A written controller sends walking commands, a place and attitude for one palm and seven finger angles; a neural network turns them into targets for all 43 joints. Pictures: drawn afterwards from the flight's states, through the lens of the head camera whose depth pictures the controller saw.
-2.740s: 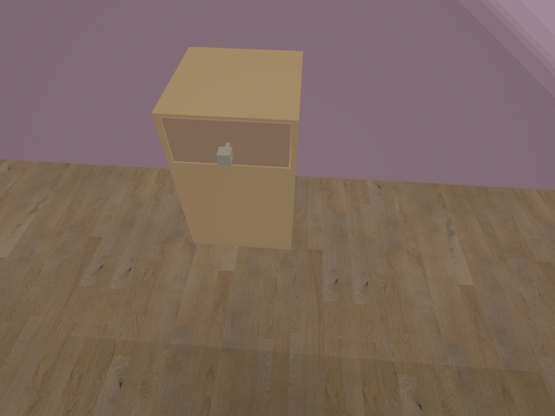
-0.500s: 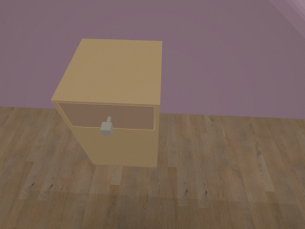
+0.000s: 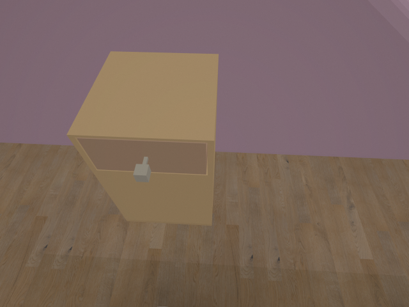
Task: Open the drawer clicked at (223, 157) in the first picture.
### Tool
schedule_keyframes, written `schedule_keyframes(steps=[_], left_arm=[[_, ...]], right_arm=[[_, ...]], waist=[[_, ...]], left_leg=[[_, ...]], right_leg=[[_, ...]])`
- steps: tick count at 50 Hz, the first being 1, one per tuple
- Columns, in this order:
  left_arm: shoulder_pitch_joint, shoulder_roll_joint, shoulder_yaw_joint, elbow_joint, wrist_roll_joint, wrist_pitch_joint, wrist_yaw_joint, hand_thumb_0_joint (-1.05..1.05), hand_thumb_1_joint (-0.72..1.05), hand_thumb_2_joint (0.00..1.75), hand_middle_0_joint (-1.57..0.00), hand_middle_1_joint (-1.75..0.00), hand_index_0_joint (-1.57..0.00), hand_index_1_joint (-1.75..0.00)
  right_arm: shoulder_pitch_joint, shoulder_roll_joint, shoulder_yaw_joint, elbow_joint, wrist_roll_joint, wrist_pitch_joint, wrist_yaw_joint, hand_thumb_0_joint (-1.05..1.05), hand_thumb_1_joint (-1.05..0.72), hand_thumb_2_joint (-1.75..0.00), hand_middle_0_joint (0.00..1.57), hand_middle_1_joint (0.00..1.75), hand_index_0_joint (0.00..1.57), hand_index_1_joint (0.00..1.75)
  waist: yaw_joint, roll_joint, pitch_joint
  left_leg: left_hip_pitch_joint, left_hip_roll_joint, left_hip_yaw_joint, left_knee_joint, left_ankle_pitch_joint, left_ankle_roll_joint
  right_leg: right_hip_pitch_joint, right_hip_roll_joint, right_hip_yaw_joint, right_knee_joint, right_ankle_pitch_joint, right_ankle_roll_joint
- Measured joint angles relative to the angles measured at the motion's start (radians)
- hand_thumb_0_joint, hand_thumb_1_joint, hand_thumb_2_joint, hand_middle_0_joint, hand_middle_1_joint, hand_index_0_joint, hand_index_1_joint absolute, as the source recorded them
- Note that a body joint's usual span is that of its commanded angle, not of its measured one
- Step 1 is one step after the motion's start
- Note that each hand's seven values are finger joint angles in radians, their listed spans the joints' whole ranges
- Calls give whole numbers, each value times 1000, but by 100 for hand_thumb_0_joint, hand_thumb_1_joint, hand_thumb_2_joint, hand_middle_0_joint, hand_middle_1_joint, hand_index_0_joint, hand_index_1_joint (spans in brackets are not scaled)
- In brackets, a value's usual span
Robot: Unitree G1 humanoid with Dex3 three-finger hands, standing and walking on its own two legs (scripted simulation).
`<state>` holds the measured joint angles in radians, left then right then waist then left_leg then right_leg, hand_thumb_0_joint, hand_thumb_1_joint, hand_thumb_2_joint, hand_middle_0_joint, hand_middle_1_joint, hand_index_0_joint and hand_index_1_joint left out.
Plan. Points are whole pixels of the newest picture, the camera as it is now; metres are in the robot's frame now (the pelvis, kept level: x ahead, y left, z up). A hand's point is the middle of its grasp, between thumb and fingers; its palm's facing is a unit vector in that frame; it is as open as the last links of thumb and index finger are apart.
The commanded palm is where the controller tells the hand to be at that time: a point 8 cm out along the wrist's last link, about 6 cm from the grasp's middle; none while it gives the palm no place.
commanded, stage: come to a stop and stand still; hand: left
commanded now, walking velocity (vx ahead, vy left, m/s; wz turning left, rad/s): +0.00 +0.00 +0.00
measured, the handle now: (143, 167) +0.51 +0.24 -0.18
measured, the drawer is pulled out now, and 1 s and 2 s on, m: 0.00 0.00 0.00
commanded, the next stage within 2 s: look again from close up in 0.88 s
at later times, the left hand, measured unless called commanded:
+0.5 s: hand out of the picture +0.00 +0.21 -0.16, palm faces +0.01 -0.98 -0.21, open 7.3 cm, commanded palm none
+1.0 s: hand out of the picture -0.09 +0.20 -0.17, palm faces +0.03 -0.99 -0.15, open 7.3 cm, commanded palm none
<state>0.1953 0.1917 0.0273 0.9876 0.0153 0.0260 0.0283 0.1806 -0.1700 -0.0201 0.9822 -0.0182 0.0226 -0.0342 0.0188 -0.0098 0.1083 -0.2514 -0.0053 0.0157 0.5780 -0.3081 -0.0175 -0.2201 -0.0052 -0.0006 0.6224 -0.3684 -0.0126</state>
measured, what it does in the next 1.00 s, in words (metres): shifts its weight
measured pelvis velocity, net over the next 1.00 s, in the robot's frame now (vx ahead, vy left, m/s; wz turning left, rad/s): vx -0.04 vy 0.05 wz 0.00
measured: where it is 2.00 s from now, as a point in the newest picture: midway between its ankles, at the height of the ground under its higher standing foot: outside the picture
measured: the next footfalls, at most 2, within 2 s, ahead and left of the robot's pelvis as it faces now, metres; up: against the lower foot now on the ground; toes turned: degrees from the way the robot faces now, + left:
none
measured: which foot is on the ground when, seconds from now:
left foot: down 0.00-1.00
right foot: down 0.00-1.00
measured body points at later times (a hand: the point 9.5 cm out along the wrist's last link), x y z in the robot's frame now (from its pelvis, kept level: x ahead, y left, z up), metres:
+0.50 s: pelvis -0.04 +0.03 +0.01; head -0.05 +0.03 +0.46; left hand +0.00 +0.26 -0.14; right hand -0.02 -0.21 -0.14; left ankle +0.01 +0.13 -0.73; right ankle -0.04 -0.10 -0.73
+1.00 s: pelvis -0.04 +0.05 +0.01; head -0.05 +0.06 +0.46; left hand -0.09 +0.25 -0.15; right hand -0.05 -0.17 -0.15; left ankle +0.01 +0.13 -0.73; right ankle -0.04 -0.10 -0.73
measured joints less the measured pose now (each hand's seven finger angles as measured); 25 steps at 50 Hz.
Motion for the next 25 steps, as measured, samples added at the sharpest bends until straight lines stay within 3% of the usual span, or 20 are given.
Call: schedule_keyframes(steps=[5, 10, 25], left_arm=[[66, -21, -8, -61, 13, -25, 16, 0, 91, 90, -20, -30, -20, -30], [93, -17, -18, -83, 8, -13, 19, 0, 91, 90, -20, -30, -20, -30], [118, -8, -37, -26, 2, -11, 3, 0, 91, 90, -20, -30, -20, -30]], right_arm=[[50, -10, -16, -50, 2, 16, 5, 0, -91, -90, 20, 30, 20, 30], [57, -9, -18, -63, 4, 11, 12, 0, -91, -90, 20, 30, 20, 30], [128, -15, 11, 23, -2, -5, 21, 0, -91, -90, 20, 30, 20, 30]], waist=[[-22, 55, -47], [-31, 48, -68], [-31, 12, -109]], left_leg=[[-43, 5, -28, 96, -84, 22], [-9, 4, -12, 31, 29, 25], [-16, 2, 4, -69, 101, 44]], right_leg=[[12, 20, -25, -3, -19, -30], [33, 23, -20, 3, -17, -21], [39, 20, -4, -140, 103, 11]])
